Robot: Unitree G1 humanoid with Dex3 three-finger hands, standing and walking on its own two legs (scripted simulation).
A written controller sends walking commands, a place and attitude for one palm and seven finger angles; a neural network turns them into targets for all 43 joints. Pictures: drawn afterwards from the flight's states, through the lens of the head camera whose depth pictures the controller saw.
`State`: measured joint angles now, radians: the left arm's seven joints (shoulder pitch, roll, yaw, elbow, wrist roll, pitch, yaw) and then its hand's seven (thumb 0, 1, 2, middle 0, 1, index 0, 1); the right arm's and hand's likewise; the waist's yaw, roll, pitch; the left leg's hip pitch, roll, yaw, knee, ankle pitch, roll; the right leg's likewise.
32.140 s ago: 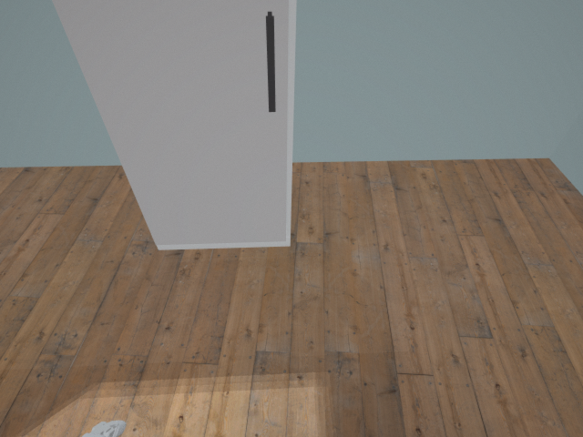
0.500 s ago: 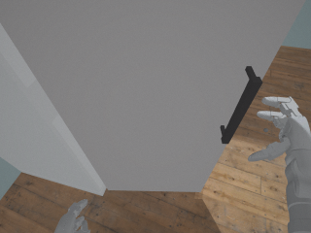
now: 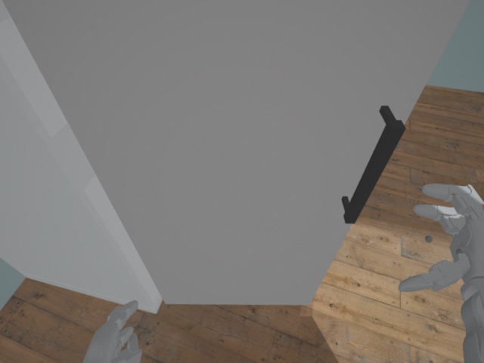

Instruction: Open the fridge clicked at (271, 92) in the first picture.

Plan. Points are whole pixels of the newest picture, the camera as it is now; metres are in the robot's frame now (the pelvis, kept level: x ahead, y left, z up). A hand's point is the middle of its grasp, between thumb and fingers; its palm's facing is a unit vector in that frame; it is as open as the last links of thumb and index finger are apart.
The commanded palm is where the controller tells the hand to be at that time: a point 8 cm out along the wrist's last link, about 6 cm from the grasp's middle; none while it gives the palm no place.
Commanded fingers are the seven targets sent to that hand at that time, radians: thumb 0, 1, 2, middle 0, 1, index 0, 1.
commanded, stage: slip the hand off the handle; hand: right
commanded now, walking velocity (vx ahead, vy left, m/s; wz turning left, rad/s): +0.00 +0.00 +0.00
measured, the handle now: (365, 172) +0.42 -0.19 +0.11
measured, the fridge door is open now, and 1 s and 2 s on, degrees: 76 76 76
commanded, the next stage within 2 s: draw the hand back to the body in 0.28 s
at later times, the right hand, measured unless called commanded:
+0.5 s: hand (455, 273) +0.24 -0.26 +0.12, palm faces +0.12 +0.99 +0.00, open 14.7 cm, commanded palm +0.20 -0.31 +0.12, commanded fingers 0.00 0.55 -0.20 0.25 1.15 0.25 1.15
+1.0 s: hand out of the picture +0.22 -0.27 +0.15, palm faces +0.29 +0.93 -0.22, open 14.2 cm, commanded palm +0.17 -0.31 +0.16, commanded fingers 0.00 0.15 -0.39 0.24 0.92 0.24 0.92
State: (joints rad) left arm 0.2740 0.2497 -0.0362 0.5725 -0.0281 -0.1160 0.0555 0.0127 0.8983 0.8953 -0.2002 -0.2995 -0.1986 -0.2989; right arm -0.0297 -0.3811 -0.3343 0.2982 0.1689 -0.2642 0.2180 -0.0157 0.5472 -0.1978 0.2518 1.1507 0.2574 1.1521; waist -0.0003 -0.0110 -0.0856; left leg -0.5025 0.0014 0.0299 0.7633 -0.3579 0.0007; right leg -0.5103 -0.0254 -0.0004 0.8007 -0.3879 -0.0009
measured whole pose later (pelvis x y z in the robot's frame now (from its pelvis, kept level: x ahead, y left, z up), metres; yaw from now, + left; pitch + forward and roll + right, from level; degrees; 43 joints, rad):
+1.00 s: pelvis +0.01 -0.01 +0.01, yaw -2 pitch -1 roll +1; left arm 0.24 0.24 -0.07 0.61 -0.02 -0.31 0.10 0.01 0.90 0.90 -0.20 -0.30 -0.20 -0.30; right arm 0.28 -0.36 -0.32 -0.22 0.21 0.00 0.12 -0.02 0.44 -0.25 0.25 1.09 0.25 1.09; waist -0.07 -0.03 -0.05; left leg -0.29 0.02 0.05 0.63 -0.32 -0.01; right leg -0.32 0.00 0.02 0.69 -0.35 -0.01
